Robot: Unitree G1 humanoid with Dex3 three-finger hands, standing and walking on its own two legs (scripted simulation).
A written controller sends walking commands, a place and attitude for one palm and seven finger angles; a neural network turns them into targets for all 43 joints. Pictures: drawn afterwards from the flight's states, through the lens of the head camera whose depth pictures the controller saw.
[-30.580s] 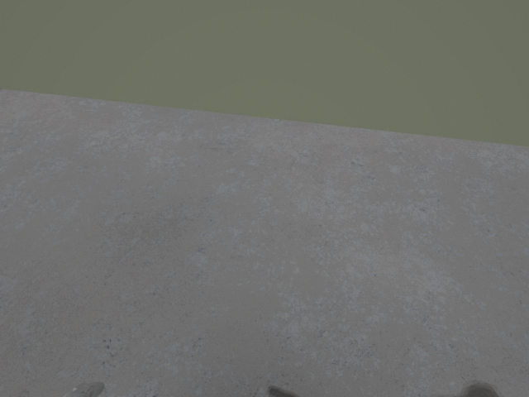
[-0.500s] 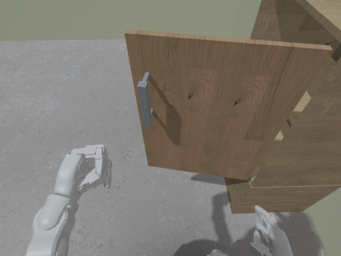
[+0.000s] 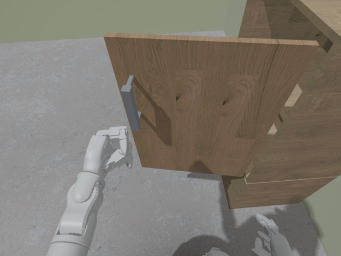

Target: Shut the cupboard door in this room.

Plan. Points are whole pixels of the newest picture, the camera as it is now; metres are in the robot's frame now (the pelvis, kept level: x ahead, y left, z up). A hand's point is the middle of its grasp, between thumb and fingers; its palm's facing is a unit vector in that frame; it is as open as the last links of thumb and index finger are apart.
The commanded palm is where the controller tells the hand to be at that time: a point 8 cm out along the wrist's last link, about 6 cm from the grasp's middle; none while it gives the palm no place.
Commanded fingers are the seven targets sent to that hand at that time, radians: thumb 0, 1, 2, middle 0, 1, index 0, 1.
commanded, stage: bring the fist close to the handle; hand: left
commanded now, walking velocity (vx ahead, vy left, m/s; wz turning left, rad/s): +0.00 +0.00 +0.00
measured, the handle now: (133, 104) +0.47 +0.12 +0.08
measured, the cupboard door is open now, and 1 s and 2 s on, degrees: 79 79 69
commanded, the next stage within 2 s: push the door shut along its arc in 0.68 s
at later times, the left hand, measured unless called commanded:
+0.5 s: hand (148, 139) +0.35 +0.07 +0.09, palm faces -0.10 -0.99 -0.03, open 3.1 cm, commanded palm +0.33 +0.13 +0.09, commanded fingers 0.00 0.90 0.90 -1.30 -1.50 -1.30 -1.50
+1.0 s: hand (153, 134) +0.37 +0.06 +0.09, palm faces -0.16 -0.99 -0.06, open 3.1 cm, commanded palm +0.36 +0.12 +0.09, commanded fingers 0.00 0.90 0.90 -1.30 -1.50 -1.30 -1.50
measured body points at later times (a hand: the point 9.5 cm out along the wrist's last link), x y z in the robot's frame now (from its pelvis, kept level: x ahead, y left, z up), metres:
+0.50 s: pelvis +0.00 -0.01 +0.00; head +0.04 -0.03 +0.45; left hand +0.35 +0.12 +0.09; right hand +0.13 -0.25 -0.10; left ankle -0.03 +0.14 -0.70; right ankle +0.05 -0.13 -0.70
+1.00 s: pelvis -0.02 -0.01 +0.00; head +0.03 -0.03 +0.45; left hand +0.37 +0.11 +0.09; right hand +0.12 -0.25 -0.11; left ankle -0.03 +0.14 -0.70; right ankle +0.05 -0.13 -0.70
